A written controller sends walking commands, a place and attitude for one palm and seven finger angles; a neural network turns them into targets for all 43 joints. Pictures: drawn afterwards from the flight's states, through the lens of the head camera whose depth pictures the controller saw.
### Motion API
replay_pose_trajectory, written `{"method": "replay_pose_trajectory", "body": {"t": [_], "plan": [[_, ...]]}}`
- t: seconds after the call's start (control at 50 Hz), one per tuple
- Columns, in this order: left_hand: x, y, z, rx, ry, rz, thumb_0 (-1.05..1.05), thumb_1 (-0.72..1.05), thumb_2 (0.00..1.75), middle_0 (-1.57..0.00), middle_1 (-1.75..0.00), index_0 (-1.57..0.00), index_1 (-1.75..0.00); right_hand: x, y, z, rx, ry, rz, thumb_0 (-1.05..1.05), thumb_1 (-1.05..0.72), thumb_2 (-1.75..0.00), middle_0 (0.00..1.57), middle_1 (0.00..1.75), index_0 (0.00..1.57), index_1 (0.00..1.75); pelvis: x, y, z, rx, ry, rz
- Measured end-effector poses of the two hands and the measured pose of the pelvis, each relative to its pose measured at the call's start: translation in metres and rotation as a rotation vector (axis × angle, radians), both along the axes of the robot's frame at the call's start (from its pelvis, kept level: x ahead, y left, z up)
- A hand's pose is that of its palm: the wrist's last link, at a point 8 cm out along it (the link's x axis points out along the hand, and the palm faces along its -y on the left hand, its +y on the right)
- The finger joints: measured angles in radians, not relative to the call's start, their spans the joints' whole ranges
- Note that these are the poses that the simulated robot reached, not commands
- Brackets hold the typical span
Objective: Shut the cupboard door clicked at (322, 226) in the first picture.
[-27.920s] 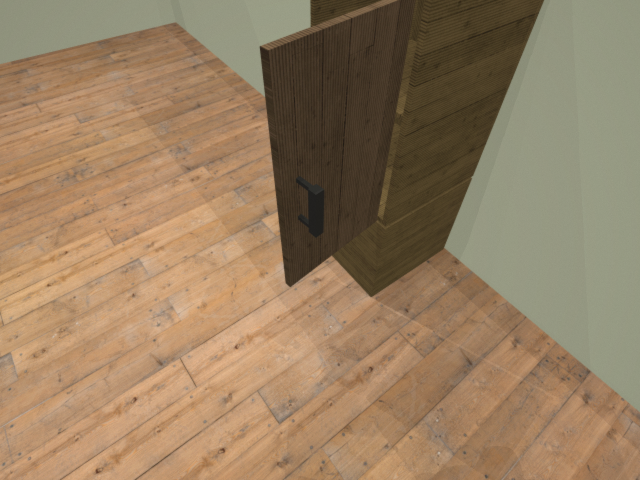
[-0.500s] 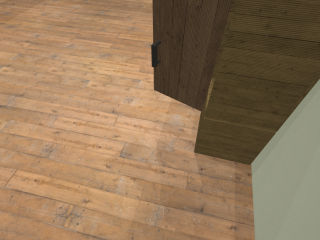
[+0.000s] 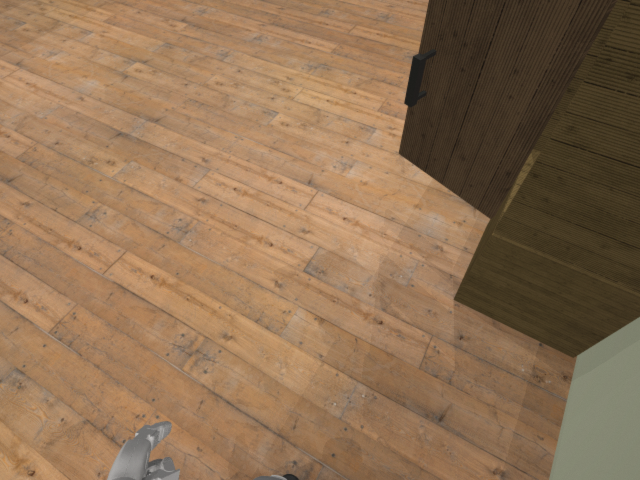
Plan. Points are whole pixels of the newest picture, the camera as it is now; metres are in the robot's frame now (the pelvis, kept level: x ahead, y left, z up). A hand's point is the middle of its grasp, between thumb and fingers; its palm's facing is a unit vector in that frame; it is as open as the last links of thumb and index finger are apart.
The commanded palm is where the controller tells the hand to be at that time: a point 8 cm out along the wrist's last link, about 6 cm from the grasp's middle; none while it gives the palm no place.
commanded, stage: walk to a spot facing it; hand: left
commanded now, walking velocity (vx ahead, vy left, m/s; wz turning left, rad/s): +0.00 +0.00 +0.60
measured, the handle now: (420, 78) +0.95 -0.22 -0.06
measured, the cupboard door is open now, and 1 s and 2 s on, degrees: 71 71 71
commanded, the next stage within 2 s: turn to face it in 1.32 s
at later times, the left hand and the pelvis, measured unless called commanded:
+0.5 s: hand out of the picture -0.05 +0.23 -0.18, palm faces +0.36 -0.90 -0.27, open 7.4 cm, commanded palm none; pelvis +0.00 +0.01 -0.01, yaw +20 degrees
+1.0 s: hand out of the picture +0.07 +0.19 -0.15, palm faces +0.64 -0.74 -0.22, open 7.3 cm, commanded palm none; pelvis +0.16 +0.03 +0.01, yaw +40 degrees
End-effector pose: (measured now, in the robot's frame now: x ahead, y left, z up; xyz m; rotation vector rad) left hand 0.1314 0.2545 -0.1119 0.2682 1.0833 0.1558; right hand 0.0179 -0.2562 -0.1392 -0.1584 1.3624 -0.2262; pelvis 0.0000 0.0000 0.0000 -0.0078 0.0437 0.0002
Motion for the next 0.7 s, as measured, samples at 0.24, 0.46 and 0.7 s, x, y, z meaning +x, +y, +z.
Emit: {"method": "replay_pose_trajectory", "body": {"t": [0.24, 0.46, 0.7], "plan": [[-0.099, -0.016, 0.000, 0.006, 0.105, 0.195, 0.01, 0.91, 0.89, -0.20, -0.30, -0.20, -0.30, 0.084, -0.024, 0.005, 0.018, -0.094, 0.195, 0.01, -0.91, -0.90, 0.20, 0.30, 0.20, 0.30, -0.004, -0.022, 0.004, 0.059, -0.038, 0.180], [-0.198, 0.010, -0.038, -0.068, 0.239, 0.434, 0.01, 0.91, 0.89, -0.20, -0.30, -0.20, -0.30, 0.170, 0.054, 0.013, 0.011, -0.224, 0.481, 0.01, -0.91, -0.90, 0.20, 0.30, 0.20, 0.30, 0.000, 0.004, -0.014, 0.035, -0.024, 0.326], [-0.117, 0.024, -0.005, -0.041, 0.072, 0.479, 0.01, 0.91, 0.90, -0.20, -0.30, -0.20, -0.30, 0.168, 0.052, 0.001, 0.051, -0.037, 0.519, 0.00, -0.90, -0.89, 0.21, 0.30, 0.21, 0.30, 0.057, 0.004, 0.000, 0.023, -0.021, 0.455]]}}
